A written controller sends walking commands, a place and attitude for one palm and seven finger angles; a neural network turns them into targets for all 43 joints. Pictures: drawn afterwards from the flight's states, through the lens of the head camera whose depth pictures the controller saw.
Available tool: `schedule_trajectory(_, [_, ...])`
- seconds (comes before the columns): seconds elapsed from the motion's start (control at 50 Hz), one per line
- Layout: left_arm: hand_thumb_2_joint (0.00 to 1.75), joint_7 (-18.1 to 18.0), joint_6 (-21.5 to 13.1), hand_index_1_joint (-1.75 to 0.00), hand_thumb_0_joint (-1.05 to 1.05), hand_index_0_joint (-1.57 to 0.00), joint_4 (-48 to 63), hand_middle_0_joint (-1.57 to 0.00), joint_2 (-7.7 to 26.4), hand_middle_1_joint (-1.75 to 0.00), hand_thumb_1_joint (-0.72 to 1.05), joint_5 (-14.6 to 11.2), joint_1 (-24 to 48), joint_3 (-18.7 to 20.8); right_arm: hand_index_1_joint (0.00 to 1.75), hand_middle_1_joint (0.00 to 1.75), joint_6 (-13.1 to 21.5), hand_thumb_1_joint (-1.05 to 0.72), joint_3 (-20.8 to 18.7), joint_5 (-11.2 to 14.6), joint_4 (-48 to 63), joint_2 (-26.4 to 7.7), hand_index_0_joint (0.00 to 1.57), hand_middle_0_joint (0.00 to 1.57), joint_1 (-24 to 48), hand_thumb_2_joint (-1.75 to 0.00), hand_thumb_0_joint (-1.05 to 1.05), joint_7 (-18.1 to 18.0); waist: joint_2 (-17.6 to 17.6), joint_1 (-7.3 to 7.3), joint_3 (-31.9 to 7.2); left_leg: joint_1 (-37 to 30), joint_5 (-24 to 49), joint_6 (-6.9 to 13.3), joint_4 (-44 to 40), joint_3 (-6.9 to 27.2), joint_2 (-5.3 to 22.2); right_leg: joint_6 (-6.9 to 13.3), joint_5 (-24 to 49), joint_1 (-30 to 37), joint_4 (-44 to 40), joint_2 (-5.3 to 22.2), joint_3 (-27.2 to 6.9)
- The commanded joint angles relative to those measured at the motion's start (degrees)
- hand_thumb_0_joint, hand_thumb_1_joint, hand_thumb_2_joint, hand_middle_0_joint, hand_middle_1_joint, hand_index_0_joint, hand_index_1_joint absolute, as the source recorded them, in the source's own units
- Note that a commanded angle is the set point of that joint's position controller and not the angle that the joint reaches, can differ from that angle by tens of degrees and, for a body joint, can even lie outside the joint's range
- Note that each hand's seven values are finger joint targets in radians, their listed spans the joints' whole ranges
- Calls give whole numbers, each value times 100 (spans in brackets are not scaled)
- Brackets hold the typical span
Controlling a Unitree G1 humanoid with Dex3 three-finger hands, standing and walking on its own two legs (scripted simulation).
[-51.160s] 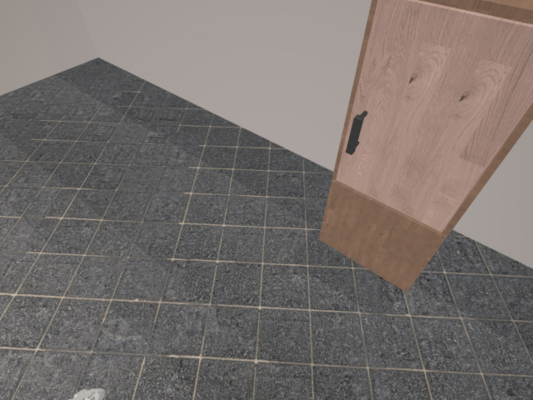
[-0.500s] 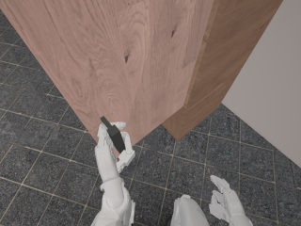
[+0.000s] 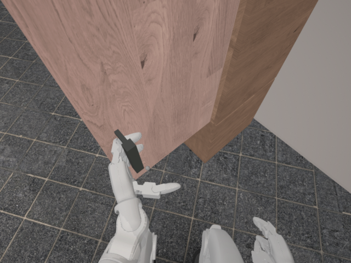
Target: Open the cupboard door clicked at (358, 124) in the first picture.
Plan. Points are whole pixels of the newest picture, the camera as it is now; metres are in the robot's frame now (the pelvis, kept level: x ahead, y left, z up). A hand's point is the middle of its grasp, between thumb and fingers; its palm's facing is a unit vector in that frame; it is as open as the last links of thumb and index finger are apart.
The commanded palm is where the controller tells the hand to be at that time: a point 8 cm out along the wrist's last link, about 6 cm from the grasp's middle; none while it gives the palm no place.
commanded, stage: open thumb and fingers to let go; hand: left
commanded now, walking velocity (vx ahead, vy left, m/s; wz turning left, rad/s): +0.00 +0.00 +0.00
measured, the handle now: (129, 151) +0.36 +0.12 +0.02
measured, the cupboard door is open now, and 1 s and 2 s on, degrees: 90 95 93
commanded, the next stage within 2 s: slide the hand sideways off the handle in 0.20 s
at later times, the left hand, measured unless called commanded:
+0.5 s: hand (145, 185) +0.28 +0.08 +0.01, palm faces -0.18 -0.98 -0.07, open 15.9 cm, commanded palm +0.27 +0.11 +0.01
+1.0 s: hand (133, 202) +0.25 +0.10 +0.01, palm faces -0.14 -0.99 -0.01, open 16.1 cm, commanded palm +0.22 +0.17 +0.01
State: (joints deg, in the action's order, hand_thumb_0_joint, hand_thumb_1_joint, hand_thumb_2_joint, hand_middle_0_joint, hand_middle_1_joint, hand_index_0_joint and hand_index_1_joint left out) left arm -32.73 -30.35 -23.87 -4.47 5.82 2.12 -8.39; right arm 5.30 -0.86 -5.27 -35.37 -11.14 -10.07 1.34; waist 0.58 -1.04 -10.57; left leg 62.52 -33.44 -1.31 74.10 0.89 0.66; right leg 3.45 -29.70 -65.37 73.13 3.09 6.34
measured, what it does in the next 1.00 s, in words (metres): stands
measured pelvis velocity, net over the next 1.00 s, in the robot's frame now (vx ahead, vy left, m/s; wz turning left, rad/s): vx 0.00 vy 0.02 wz -0.01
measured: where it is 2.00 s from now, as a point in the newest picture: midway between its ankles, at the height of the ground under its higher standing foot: outside the picture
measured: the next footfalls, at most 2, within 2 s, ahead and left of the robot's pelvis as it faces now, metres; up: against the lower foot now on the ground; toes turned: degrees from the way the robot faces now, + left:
none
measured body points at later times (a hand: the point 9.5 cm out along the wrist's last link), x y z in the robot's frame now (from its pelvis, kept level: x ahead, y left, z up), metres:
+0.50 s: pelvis -0.01 +0.03 -0.01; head +0.09 +0.02 +0.43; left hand +0.29 +0.13 +0.01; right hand +0.17 -0.19 -0.12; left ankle +0.02 +0.13 -0.62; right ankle +0.05 -0.09 -0.62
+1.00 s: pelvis +0.00 +0.02 -0.02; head +0.10 +0.02 +0.42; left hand +0.25 +0.15 +0.01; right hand +0.20 -0.19 -0.11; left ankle +0.02 +0.13 -0.62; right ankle +0.05 -0.09 -0.62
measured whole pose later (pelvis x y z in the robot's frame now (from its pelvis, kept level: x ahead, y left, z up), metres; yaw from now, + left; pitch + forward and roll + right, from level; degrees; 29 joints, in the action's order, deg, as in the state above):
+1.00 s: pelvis +0.00 +0.02 -0.02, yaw -1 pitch +22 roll -1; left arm -0.3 -27.5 -2.1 6.0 -1.8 -15.7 -10.9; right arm 2.3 1.1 -1.2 -25.0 -11.8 -10.6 1.2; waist 0.8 0.2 -10.5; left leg 66.1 -36.7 1.0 80.7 -0.2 0.1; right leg 1.4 -31.7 -68.7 78.4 3.7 4.9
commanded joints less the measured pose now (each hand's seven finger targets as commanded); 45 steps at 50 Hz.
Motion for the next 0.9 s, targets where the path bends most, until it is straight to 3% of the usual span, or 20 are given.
schedule_trajectory(0.0, [30,-135,-331,-70,0,-22,1101,-22,-289,-70,-50,220,1163,-154,30,30,278,-90,-174,-35,734,-542,20,20,141,-90,0,-31,-438,-142,-1896,-465,970,148,-873,-28,-257,-210,942,1931,-1290,-125,-604])
schedule_trajectory(0.04, [30,-175,-330,-60,0,-20,1172,-20,-276,-60,-50,294,1140,-159,30,30,281,-90,-177,-53,757,-528,20,20,172,-90,0,-39,-339,-100,-2061,-544,1078,151,-856,-33,-251,-195,1070,1927,-1224,-138,-585])
schedule_trajectory(0.08, [30,-187,-293,-50,0,-18,992,-18,-315,-50,-50,322,1042,-161,30,30,267,-90,-165,-47,748,-526,20,20,153,-90,0,-36,-479,-117,-1849,-535,1040,136,-914,-5,-237,-187,1002,1859,-1225,-155,-512])
schedule_trajectory(0.16, [30,-230,-278,-30,0,-15,1145,-15,-485,-30,-50,334,1196,-314,30,30,276,-90,-149,-51,764,-520,20,20,203,-90,0,-25,-337,-121,-1908,-660,1047,127,-941,39,-227,-166,911,1675,-1157,-176,-414])
schedule_trajectory(0.28, [30,-347,-203,-30,0,-15,1098,-15,-686,-30,-50,422,1542,-501,30,30,289,-90,-120,-65,757,-525,20,20,257,-90,0,-29,-350,-202,-1889,-763,950,125,-971,106,-218,-156,727,1402,-1079,-205,-296])
schedule_trajectory(0.3, [30,768,-338,-30,0,-15,1183,-15,-95,-30,-50,1077,1357,-1603,30,30,211,-90,-154,-32,677,-744,20,20,-93,-90,0,-10,-433,-660,-1736,-829,945,201,-783,77,-168,-148,1011,1371,-1063,-116,-456])
schedule_trajectory(0.32, [30,1372,-547,-30,0,-15,1673,-15,306,-30,-50,868,1780,-1166,30,30,175,-90,-199,-1,808,-710,20,20,-125,-90,0,-30,-194,-495,-2181,-833,1172,228,-702,92,-213,-76,1343,1553,-888,-68,-484])
schedule_trajectory(0.34, [30,1858,-621,-30,0,-15,1714,-15,355,-30,-50,748,1642,-1236,30,30,155,-90,-191,47,876,-695,20,20,-48,-90,0,-41,-57,-414,-2267,-847,1154,237,-676,81,-227,-77,1411,1596,-829,-65,-516])
schedule_trajectory(0.38, [30,2778,-637,-30,0,-15,1764,-15,384,-30,-50,318,1610,-1379,30,30,153,-90,-162,188,1006,-740,20,20,-22,-90,0,-80,-129,-517,-1989,-844,952,254,-712,174,-215,-61,1144,1415,-843,-84,-492])
schedule_trajectory(0.42, [30,3224,-437,-30,0,-15,1902,-15,123,-30,-50,-449,1502,-1259,30,30,182,-90,-125,349,1193,-760,20,20,39,-90,0,-102,93,-417,-1820,-983,840,231,-889,262,-219,-39,791,1233,-882,-136,-400])
schedule_trajectory(0.46, [30,3276,-149,-30,0,-15,1814,-15,27,-30,-50,-926,981,-978,30,30,145,-90,-121,452,1315,-813,20,20,76,-90,0,-98,-123,-284,-1713,-997,716,196,-1025,337,-211,-65,590,1123,-865,-181,-292])
schedule_trajectory(0.48, [30,3201,-50,-30,0,-15,1927,-15,76,-30,-50,-1020,825,-831,30,30,123,-90,-123,460,1394,-835,20,20,76,-90,0,-92,-172,-205,-1788,-989,801,187,-1058,341,-225,-72,641,1195,-816,-179,-267])
schedule_trajectory(0.5, [30,3091,38,-30,0,-15,1978,-15,134,-30,-50,-1053,620,-698,30,30,102,-90,-133,459,1457,-833,20,20,69,-90,0,-76,-297,-156,-1833,-945,872,193,-1045,325,-233,-86,685,1259,-805,-186,-255])
schedule_trajectory(0.52, [30,2959,43,-30,0,-15,2149,-15,383,-30,-50,-981,378,-481,30,30,91,-90,-134,431,1543,-858,20,20,82,-90,0,-60,-260,-1,-2004,-904,1081,177,-1031,339,-254,-57,775,1365,-687,-183,-247])
schedule_trajectory(0.54, [30,2850,58,-30,0,-15,2261,-15,398,-30,-50,-864,178,-489,30,30,66,-90,-140,413,1589,-826,20,20,77,-90,0,-21,-139,51,-2056,-952,1198,151,-1012,302,-251,-54,856,1332,-637,-175,-260])
schedule_trajectory(0.58, [30,2681,32,-30,0,-15,2392,-15,461,-30,-50,-667,-176,-475,30,30,17,-90,-155,377,1653,-800,20,20,41,-90,0,36,-432,28,-1953,-789,1185,164,-918,238,-246,-78,876,1389,-663,-179,-317])
schedule_trajectory(0.66, [30,2560,-54,-30,0,-15,2694,-15,654,-30,-50,-497,-839,-324,30,30,-44,-90,-140,360,1809,-746,20,20,78,-90,0,90,-335,154,-1770,-603,1062,149,-896,161,-258,-53,777,1434,-651,-194,-383])
schedule_trajectory(0.72, [30,2564,-113,-30,0,-15,2890,-15,852,-30,-50,-406,-942,-232,30,30,-72,-90,-136,359,1852,-743,20,20,63,-90,0,71,-379,85,-1616,-449,859,170,-808,163,-258,-64,595,1318,-650,-215,-437])
schedule_trajectory(0.78, [30,2695,-151,-30,0,-15,3018,-15,836,-30,-50,-467,-931,-288,30,30,-76,-90,-116,371,1844,-737,20,20,57,-90,0,31,-246,4,-1413,-386,631,172,-758,163,-268,-80,408,1143,-679,-214,-437])
schedule_trajectory(0.88, [30,2983,-156,-30,0,-15,3284,-15,1034,-30,-50,-775,-1340,5,30,30,-24,-90,-120,396,1854,-744,20,20,31,-90,0,-66,-246,47,-1680,-356,826,189,-616,148,-281,-97,624,1316,-636,-238,-465])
